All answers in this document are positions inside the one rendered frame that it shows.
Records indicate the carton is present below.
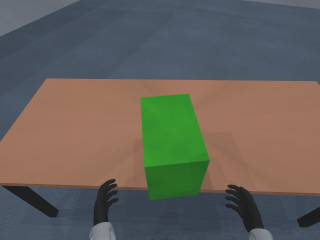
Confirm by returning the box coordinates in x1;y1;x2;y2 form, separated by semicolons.
140;93;210;200

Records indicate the table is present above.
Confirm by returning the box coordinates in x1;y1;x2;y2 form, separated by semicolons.
0;78;320;228

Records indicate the right robot forearm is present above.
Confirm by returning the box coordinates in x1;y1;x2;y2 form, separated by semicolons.
247;228;273;240

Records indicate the left robot forearm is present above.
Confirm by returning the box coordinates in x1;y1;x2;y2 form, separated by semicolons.
89;222;116;240

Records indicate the robot right hand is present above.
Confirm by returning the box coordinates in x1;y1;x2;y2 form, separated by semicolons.
225;184;264;233

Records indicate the robot left hand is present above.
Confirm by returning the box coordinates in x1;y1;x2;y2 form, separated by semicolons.
93;179;119;226

